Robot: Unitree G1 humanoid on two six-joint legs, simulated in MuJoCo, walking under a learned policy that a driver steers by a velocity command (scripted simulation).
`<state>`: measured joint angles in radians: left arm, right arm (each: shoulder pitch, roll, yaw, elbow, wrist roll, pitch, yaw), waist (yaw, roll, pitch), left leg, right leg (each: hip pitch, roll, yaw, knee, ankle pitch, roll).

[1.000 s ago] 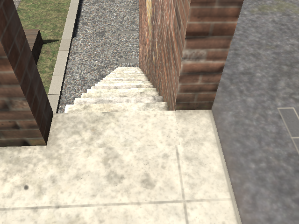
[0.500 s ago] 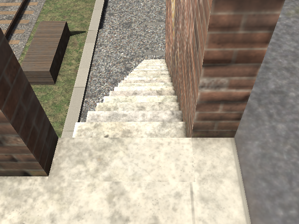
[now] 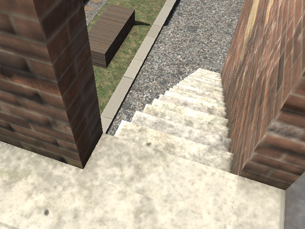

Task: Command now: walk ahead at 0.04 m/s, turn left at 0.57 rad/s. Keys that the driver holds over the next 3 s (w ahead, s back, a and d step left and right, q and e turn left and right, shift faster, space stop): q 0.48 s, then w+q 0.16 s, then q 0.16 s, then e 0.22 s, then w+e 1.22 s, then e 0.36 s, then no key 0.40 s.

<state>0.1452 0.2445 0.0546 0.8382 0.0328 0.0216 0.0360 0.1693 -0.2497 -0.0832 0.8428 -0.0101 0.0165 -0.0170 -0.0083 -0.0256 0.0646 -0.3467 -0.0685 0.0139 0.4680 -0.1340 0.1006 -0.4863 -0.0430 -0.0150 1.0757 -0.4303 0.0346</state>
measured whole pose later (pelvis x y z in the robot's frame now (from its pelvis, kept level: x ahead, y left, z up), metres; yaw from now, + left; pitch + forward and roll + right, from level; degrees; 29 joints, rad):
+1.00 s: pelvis +0.03 +0.03 +0.01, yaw +29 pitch -1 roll -1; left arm 0.30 0.28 0.05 0.83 0.01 0.04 -0.02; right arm 0.14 -0.21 0.00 0.77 -0.02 -0.01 -0.01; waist 0.05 -0.05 0.07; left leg -0.14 -0.05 0.05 0.36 -0.21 0.08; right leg -0.42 -0.06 -0.01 0.93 -0.35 0.03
